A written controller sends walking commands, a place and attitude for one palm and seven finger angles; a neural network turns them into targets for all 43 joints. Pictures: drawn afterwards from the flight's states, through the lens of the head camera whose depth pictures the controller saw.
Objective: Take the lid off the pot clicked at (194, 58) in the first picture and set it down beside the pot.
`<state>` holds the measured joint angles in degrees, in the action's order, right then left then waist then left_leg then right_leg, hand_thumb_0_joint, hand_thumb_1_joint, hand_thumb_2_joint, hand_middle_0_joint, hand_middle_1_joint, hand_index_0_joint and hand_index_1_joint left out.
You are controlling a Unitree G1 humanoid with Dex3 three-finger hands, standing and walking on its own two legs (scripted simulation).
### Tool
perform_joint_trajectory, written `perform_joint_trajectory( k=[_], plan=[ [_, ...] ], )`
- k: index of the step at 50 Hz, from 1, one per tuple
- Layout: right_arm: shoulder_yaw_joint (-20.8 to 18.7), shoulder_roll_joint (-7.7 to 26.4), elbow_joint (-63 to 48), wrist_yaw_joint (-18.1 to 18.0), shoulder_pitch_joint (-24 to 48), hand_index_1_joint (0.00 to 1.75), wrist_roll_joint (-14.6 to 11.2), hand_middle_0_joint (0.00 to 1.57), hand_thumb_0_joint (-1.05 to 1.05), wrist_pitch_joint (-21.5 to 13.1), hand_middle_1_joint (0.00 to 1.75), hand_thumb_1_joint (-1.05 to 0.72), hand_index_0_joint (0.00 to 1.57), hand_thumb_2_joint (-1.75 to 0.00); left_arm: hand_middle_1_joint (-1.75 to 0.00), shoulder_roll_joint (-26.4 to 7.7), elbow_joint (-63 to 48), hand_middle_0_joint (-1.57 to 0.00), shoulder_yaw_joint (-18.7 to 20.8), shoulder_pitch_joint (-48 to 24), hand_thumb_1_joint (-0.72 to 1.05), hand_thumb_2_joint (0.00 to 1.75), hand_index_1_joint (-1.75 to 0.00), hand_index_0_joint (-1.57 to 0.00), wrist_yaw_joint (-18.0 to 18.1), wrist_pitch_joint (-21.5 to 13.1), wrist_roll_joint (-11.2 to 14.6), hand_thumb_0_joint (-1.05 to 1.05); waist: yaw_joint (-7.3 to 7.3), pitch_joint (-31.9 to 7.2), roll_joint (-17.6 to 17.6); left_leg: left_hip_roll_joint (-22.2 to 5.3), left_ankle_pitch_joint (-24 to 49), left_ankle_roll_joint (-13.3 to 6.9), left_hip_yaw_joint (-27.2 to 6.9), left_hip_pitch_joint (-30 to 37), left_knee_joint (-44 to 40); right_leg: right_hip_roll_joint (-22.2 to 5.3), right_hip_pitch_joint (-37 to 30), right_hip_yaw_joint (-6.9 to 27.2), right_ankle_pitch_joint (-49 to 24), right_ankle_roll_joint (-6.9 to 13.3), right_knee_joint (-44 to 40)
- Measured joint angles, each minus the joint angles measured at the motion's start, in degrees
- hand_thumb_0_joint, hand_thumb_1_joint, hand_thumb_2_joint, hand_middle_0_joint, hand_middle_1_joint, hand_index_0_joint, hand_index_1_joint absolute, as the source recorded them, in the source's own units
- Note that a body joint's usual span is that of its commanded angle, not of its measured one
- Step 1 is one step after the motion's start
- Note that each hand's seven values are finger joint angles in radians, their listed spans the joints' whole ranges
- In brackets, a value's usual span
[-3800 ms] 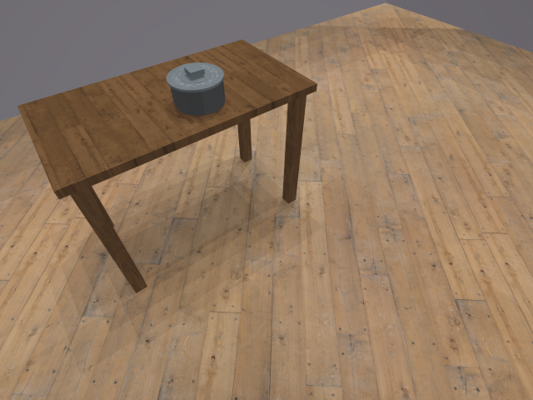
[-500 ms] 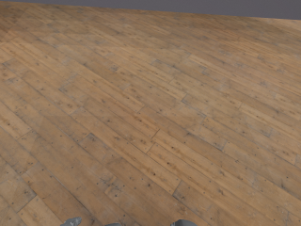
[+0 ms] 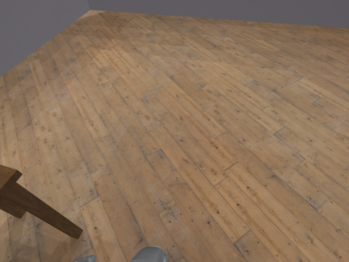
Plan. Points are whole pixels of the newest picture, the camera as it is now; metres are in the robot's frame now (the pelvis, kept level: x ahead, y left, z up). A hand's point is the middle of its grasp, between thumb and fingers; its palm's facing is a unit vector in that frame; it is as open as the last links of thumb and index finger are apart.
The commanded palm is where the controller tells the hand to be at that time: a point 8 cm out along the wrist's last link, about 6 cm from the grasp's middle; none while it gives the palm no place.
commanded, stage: turn to face it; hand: left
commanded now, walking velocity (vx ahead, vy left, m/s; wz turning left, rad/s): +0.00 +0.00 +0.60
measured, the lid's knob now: out of the picture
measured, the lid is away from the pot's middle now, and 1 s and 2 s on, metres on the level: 0.00 0.00 0.00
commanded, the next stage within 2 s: take the last steps up to it in 2.00 s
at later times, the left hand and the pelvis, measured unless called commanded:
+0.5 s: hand out of the picture -0.04 +0.27 -0.17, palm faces +0.36 -0.89 -0.27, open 7.4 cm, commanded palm none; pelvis -0.02 +0.03 +0.00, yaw +18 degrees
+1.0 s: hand out of the picture -0.06 +0.21 -0.14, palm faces +0.56 -0.78 -0.27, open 7.4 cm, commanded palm none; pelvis -0.02 -0.01 +0.01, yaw +36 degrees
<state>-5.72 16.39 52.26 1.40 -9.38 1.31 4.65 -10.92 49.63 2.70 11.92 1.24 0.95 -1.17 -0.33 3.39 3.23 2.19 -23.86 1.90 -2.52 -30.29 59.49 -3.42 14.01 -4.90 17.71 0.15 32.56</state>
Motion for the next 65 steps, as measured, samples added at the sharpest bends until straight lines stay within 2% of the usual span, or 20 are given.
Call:
perform_joint_trajectory(
  k=[3,6,12,15,16,18,21,24,32,35,37,41,44,46,54,56,57,60,62,65],
  plan=[
    [0.07,-0.03,-0.43,0.5,0.84,0.3,-0.09,0.2,0.0,-0.05,0.3,-0.91,0.2,-0.9,-0.3,0.46,0.21,-0.2,-0.48,1.04,0.91,0.9,-0.3,-0.2,0.04,-0.19,-0.22,0.01,-0.04,0.75,-1.18,-1.74,0.97,1.32,2.39,-0.46,5.32,-1.62,-1.65,-1.77,-0.72,0.11,-1.71],
    [0.38,-0.37,-0.54,0.73,1.7,0.3,-0.22,0.2,0.0,0.23,0.3,-0.91,0.19,-0.9,-0.3,0.49,0.36,-0.2,-0.89,1.86,0.91,0.9,-0.3,-0.21,-0.17,-0.39,-0.36,0.01,0.29,1.47,-2.41,-3.07,0.32,2.13,3.67,1.64,2.59,-3.13,-2.4,-3.67,-0.97,-0.02,-2.4],
    [1.51,-1.2,-0.62,0.89,3.91,0.3,-0.66,0.2,0.01,0.24,0.3,-0.91,0.19,-0.9,-0.3,-0.75,0.95,-0.2,-0.57,3.2,0.9,0.9,-0.3,-0.21,-0.52,-0.11,-0.67,0.01,2.07,2.57,-4.4,-3.98,-1.94,1.74,6.2,8.46,-10.78,-5.8,-1.57,-7.39,-0.19,-1.17,-0.69],
    [2.14,-1.58,-1.57,0.91,4.26,0.3,-0.71,0.2,0.01,-0.83,0.3,-0.91,0.19,-0.9,-0.3,-2.24,1.42,-0.2,0.25,3.97,0.9,0.9,-0.3,-0.21,-0.63,0.42,-0.39,0.01,2.43,2.36,-5.35,-3.68,3.83,0.8,7.92,13.83,-22.86,-7.51,0.08,-9.37,1.63,-2.56,3.04],
    [2.24,-1.53,-2.05,0.96,4.18,0.3,-0.62,0.2,0.0,-1.46,0.3,-0.91,0.19,-0.9,-0.3,-2.79,1.52,-0.2,0.61,4.27,0.9,0.9,-0.3,-0.21,-0.73,0.74,-0.14,0.01,2.37,2.01,-5.43,-3.52,6.06,-1.28,7.81,14.82,-25.87,-8.02,1.72,-9.25,2.68,-3.09,6.18],
    [2.48,-2.41,-2.31,0.72,4.51,0.3,-0.65,0.2,0.0,-2.44,0.3,-0.91,0.2,-0.9,-0.3,-4.26,2.29,-0.2,1.36,3.37,0.9,0.9,-0.3,-0.21,-0.5,2.1,-0.04,0.01,2.69,2.81,-6.76,-2.47,5.37,-3.6,7.33,13.44,-23.57,-7.56,6.21,-4.32,10.44,-4.33,16.41],
    [2.97,-3.34,-2.3,-0.08,3.54,0.3,-0.47,0.2,0.0,-2.97,0.3,-0.91,0.2,-0.9,-0.3,-5.26,3.29,-0.2,2.21,1.91,0.91,0.9,-0.3,-0.2,-0.35,3.17,0.12,0.01,2.35,2.81,-6.27,-2.32,5.96,-4.02,5.4,13.67,-24.64,-4.73,11.69,0.47,10.19,-5.06,28.4],
    [3.28,-3.87,-1.57,-0.41,2.26,0.3,-0.39,0.2,0.0,-2.74,0.3,-0.91,0.2,-0.9,-0.3,-5.56,2.8,-0.2,2.47,0.88,0.91,0.9,-0.3,-0.2,-0.73,2.78,0.16,0.01,2.01,2.28,-5.6,-1.83,8.26,-4.01,3.64,14.82,-28.06,-3.47,13.97,2.52,5.99,-5.5,30.65],
    [2.85,-4.12,-0.16,-0.41,-0.98,0.3,-0.12,0.21,0.0,-2.11,0.3,-0.9,0.2,-0.9,-0.3,-4.21,0.48,-0.2,1.89,-2.35,0.91,0.9,-0.3,-0.2,-0.54,2.21,0.47,0.01,-0.07,1.16,-3.49,-0.14,11.0,-3.6,-1.02,14.72,-30.97,-0.59,10.54,4.78,5.84,-5.52,18.72],
    [2.35,-3.63,0.24,-0.43,-1.93,0.3,-0.03,0.21,0.0,-1.63,0.3,-0.9,0.2,-0.9,-0.3,-3.2,-0.52,-0.2,1.34,-3.46,0.91,0.9,-0.3,-0.2,-0.44,1.67,0.76,0.01,-1.01,0.89,-2.35,0.5,10.8,-2.79,-3.06,13.35,-29.51,1.07,6.79,4.71,5.35,-4.85,10.99],
    [1.95,-3.24,0.38,-0.44,-2.73,0.3,-0.27,0.21,0.0,-1.34,0.3,-0.9,0.2,-0.9,-0.3,-2.71,-1.43,-0.2,0.84,-3.6,0.91,0.9,-0.3,-0.2,-0.43,0.8,0.88,0.01,-1.28,0.39,-1.94,1.33,10.07,-1.98,-4.36,11.78,-27.28,1.75,2.61,4.29,1.27,-4.29,2.09],
    [0.66,-1.61,0.93,-0.41,-3.26,0.3,-0.33,0.2,0.01,-0.3,0.3,-0.91,0.2,-0.9,-0.3,-0.56,-2.1,-0.2,-0.29,-3.19,0.91,0.9,-0.3,-0.2,-0.13,-0.26,0.23,0.01,-1.61,0.45,-0.03,1.3,-2.01,-0.67,-2.76,5.07,-8.68,0.94,1.12,1.2,0.2,-0.31,0.96],
    [0.31,-0.91,1.22,0.17,-3.05,0.3,-0.14,0.2,0.01,0.17,0.3,-0.91,0.2,-0.9,-0.3,0.37,-1.89,-0.2,-0.68,-2.05,0.91,0.9,-0.3,-0.21,0.01,-0.25,0.02,0.01,-1.61,0.78,-0.56,-0.38,-1.34,0.63,0.74,1.95,3.53,-0.84,-0.93,-0.55,-0.16,-0.1,-0.69],
    [0.28,-0.81,1.16,0.48,-2.66,0.3,-0.21,0.2,0.01,0.31,0.3,-0.91,0.2,-0.9,-0.3,0.52,-1.48,-0.2,-0.85,-1.41,0.91,0.9,-0.3,-0.21,0.0,-0.23,-0.17,0.01,-1.61,1.14,-1.37,-1.73,-0.73,1.42,2.34,1.92,4.93,-2.09,-1.91,-1.65,-0.46,-0.3,-1.54],
    [1.25,-1.14,0.1,0.91,0.78,0.3,-0.69,0.2,0.01,0.02,0.3,-0.91,0.19,-0.9,-0.3,-1.42,-0.02,-0.2,-0.43,0.85,0.9,0.9,-0.3,-0.21,-0.47,0.26,-0.61,0.01,0.45,2.72,-4.6,-3.87,-1.42,1.62,6.33,9.18,-12.53,-6.48,-1.62,-6.08,0.67,-2.24,0.35],
    [1.6,-1.08,-0.79,0.93,1.29,0.3,-0.71,0.2,0.01,-0.79,0.3,-0.91,0.19,-0.9,-0.3,-2.49,0.37,-0.2,0.1,1.65,0.9,0.9,-0.3,-0.21,-0.54,0.61,-0.35,0.01,0.76,2.59,-5.19,-3.6,3.49,1.06,7.36,12.78,-21.27,-7.67,-0.51,-7.3,2.16,-3.3,3.19],
    [1.7,-0.79,-1.44,0.99,1.31,0.3,-0.61,0.2,0.01,-1.39,0.3,-0.91,0.19,-0.9,-0.3,-2.99,0.38,-0.2,0.43,2.25,0.9,0.9,-0.3,-0.21,-0.63,0.94,-0.1,0.01,0.84,2.09,-5.01,-3.64,7.45,-0.59,7.01,13.87,-24.81,-8.05,1.04,-7.59,3.27,-3.73,6.09],
    [2.06,-1.76,-2.05,0.5,2.27,0.3,-0.46,0.2,0.0,-2.73,0.3,-0.91,0.2,-0.9,-0.3,-5.04,1.75,-0.2,1.66,1.7,0.91,0.9,-0.3,-0.21,-0.3,2.85,0.1,0.01,1.46,2.64,-6.37,-2.55,5.5,-3.42,6.24,12.0,-21.87,-6.38,7.71,-1.42,12.88,-4.74,21.18],
    [2.4,-2.26,-2.25,-0.04,1.97,0.3,-0.3,0.2,0.0,-2.95,0.3,-0.91,0.2,-0.9,-0.3,-5.65,2.54,-0.2,2.2,1.15,0.91,0.9,-0.3,-0.2,-0.3,3.4,0.19,0.01,1.34,2.34,-6.0,-2.33,5.57,-3.6,4.94,12.22,-23.17,-4.49,11.08,0.82,11.57,-4.84,28.05],
    [2.84,-2.75,-1.88,-0.46,1.46,0.3,-0.18,0.2,0.0,-2.73,0.3,-0.91,0.2,-0.9,-0.3,-5.85,2.33,-0.2,2.38,0.41,0.91,0.9,-0.3,-0.2,-0.68,3.02,0.22,0.01,1.25,2.07,-5.25,-1.7,7.96,-3.45,3.01,13.43,-26.9,-3.01,13.04,2.33,7.78,-5.08,29.35]
  ],
)
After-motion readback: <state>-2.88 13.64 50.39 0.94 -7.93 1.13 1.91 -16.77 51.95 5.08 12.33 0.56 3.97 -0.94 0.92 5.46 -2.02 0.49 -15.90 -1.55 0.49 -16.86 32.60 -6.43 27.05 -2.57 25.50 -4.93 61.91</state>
